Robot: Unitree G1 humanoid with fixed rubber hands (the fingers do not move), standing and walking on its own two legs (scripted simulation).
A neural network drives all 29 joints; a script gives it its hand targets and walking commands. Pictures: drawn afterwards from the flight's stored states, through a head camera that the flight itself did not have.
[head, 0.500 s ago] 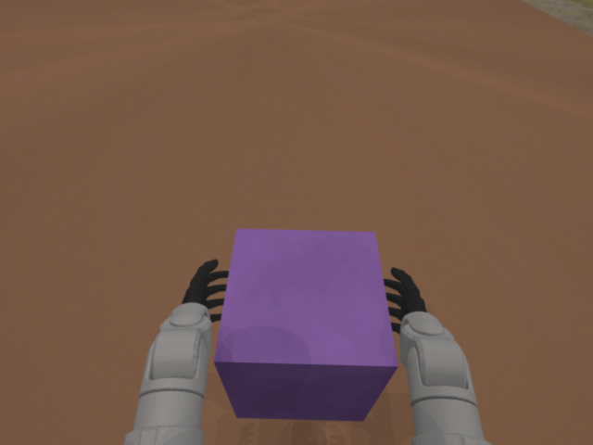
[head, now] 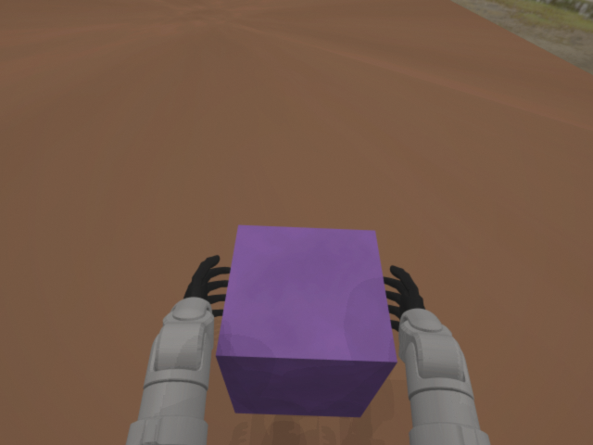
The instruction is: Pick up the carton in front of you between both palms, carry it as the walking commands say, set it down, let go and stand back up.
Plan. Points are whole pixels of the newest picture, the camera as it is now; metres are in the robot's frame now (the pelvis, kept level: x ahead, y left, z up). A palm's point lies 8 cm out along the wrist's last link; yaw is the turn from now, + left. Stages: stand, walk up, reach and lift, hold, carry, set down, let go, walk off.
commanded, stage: hold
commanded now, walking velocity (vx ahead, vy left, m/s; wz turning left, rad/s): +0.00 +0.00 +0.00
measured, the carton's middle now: (302, 325) +0.31 +0.00 -0.04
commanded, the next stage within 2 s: set down in 0.06 s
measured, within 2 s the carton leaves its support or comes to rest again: neither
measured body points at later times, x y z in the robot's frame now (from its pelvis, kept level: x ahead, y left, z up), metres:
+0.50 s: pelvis -0.01 +0.00 -0.02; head +0.07 +0.03 +0.42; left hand +0.35 +0.18 -0.04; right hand +0.37 -0.12 -0.03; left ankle +0.08 +0.11 -0.74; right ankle +0.00 -0.12 -0.74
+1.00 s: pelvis -0.03 -0.02 -0.14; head +0.20 +0.01 +0.25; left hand +0.39 +0.19 -0.21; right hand +0.43 -0.11 -0.21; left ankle +0.08 +0.11 -0.74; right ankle +0.00 -0.13 -0.74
